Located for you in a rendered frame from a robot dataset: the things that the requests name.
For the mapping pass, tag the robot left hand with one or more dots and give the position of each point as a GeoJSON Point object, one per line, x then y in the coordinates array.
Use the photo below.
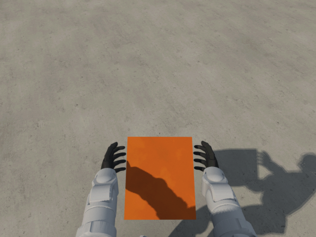
{"type": "Point", "coordinates": [108, 161]}

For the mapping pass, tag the right robot forearm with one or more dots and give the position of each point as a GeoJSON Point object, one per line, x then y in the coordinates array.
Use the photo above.
{"type": "Point", "coordinates": [224, 209]}

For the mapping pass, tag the robot right hand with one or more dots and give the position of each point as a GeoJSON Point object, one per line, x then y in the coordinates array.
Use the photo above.
{"type": "Point", "coordinates": [208, 155]}

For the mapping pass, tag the left robot forearm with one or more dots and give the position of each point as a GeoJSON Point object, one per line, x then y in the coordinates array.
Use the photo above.
{"type": "Point", "coordinates": [101, 206]}

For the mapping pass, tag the carton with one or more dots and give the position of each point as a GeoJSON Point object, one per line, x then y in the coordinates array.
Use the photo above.
{"type": "Point", "coordinates": [159, 179]}

